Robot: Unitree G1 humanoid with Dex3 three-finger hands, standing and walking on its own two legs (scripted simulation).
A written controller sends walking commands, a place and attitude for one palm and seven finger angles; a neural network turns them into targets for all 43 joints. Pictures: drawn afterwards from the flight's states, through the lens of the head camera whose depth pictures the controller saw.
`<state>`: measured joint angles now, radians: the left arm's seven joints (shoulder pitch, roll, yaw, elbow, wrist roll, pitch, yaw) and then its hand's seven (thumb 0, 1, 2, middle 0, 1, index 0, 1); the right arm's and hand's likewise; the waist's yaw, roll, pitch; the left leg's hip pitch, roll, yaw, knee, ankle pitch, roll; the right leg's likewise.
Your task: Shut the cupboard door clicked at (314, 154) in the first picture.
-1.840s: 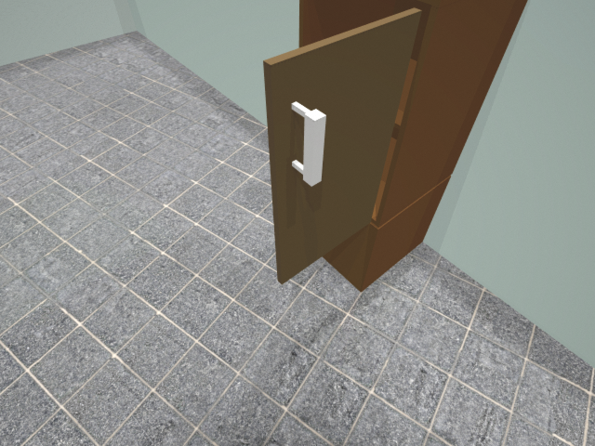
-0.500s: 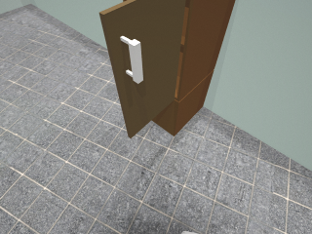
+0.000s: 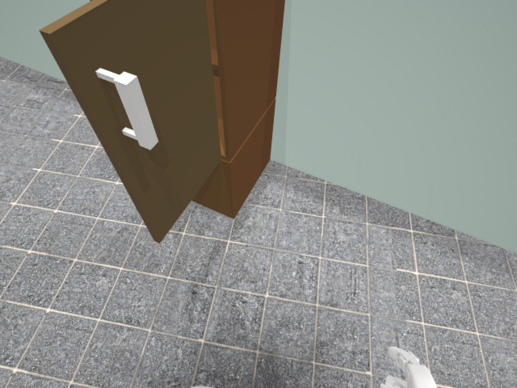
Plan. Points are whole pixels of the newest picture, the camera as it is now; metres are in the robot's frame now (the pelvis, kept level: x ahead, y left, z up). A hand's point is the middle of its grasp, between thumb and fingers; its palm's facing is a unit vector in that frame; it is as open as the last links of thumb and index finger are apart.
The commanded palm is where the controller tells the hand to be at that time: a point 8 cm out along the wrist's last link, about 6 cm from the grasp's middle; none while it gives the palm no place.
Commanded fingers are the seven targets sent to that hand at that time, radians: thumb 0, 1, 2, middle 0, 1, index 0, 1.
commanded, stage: walk around to get in front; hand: left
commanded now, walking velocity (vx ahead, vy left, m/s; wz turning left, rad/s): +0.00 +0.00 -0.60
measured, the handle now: (127, 110) +0.49 +0.27 +0.11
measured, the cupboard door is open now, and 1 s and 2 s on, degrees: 90 90 90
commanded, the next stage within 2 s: none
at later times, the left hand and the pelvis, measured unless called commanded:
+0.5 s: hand (182, 364) +0.16 +0.15 -0.16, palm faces -0.31 -0.91 -0.26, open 7.4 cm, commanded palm none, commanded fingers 0.00 0.90 0.90 -0.20 -0.30 -0.20 -0.30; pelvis +0.01 -0.02 +0.00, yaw -19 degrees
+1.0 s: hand (227, 337) +0.21 +0.08 -0.16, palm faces -0.57 -0.78 -0.26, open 7.4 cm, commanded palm none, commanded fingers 0.00 0.90 0.90 -0.20 -0.30 -0.20 -0.30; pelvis +0.01 -0.03 -0.01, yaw -37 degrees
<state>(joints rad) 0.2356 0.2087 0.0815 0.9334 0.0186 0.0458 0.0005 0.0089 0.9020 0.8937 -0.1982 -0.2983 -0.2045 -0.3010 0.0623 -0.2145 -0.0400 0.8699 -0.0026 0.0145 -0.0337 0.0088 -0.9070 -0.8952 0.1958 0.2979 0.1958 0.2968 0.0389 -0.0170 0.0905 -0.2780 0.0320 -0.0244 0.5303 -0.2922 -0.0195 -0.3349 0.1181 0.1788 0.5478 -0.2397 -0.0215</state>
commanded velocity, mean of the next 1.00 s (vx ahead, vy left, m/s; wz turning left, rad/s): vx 0.00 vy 0.00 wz -0.60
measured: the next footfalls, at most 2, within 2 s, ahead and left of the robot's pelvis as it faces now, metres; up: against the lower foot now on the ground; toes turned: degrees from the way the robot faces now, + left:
right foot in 0.30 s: +0.04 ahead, -0.15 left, +0.00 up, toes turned -15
left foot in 0.62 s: +0.11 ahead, +0.09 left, +0.00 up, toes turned -20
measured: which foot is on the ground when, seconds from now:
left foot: down 0.00-0.30, up 0.32-0.60, down 0.62-0.92, up 0.94-1.00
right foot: down 0.00-0.00, up 0.02-0.28, down 0.30-0.60, up 0.62-0.90, down 0.92-1.00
